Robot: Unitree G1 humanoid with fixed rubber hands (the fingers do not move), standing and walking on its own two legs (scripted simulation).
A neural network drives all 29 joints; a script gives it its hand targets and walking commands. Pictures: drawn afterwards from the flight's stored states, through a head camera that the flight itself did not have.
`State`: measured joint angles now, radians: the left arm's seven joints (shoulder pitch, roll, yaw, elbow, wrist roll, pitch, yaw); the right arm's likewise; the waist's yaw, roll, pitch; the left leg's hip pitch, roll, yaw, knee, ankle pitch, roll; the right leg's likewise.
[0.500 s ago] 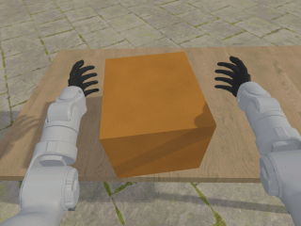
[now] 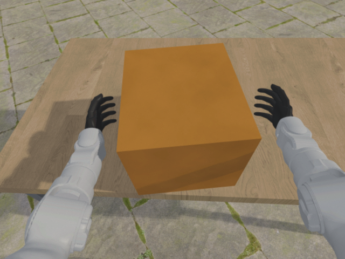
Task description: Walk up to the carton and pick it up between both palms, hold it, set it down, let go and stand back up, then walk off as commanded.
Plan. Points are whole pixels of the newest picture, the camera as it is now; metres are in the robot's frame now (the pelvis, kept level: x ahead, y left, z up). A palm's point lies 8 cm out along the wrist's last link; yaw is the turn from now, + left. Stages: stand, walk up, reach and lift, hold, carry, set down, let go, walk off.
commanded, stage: reach and lift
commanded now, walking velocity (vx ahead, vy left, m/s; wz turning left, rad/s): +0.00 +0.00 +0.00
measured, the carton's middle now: (180, 119) +0.48 +0.02 +0.02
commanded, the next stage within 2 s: none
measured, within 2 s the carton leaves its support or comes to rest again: neither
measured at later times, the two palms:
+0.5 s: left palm (104, 131) +0.43 +0.22 +0.03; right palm (277, 113) +0.47 -0.22 +0.05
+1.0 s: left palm (115, 128) +0.44 +0.19 +0.04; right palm (256, 121) +0.46 -0.17 +0.03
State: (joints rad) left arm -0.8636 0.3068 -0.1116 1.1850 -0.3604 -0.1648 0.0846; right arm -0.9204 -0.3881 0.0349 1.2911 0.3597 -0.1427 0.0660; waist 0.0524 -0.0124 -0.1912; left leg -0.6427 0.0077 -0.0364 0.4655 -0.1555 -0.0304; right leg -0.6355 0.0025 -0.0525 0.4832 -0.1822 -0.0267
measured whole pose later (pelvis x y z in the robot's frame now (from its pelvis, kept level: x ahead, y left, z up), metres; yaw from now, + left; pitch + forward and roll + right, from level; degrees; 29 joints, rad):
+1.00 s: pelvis +0.01 +0.00 -0.01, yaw -1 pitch +25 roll +0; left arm -0.84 0.14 0.20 1.18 -0.05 -0.35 0.07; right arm -0.91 -0.26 -0.04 1.31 0.07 -0.34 0.03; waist 0.07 0.02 -0.24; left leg -0.76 0.02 -0.04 0.49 -0.17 -0.03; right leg -0.74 0.02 -0.05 0.48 -0.18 -0.03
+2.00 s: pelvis +0.01 +0.00 +0.00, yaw -1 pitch +25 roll +0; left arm -0.83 0.11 0.28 1.25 0.00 -0.51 0.07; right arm -0.87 -0.20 -0.22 1.31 -0.10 -0.48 -0.04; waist 0.07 0.02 -0.21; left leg -0.74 0.02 -0.03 0.49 -0.18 -0.03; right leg -0.73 0.02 -0.05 0.48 -0.19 -0.03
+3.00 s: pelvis +0.00 +0.00 +0.00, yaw -1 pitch +23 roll +0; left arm -0.72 0.09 0.11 1.25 -0.17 -0.52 0.10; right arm -0.72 -0.19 -0.12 1.22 -0.09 -0.46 -0.10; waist 0.06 0.02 -0.28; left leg -0.74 0.02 -0.03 0.49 -0.15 -0.03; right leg -0.72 0.02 -0.05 0.48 -0.16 -0.03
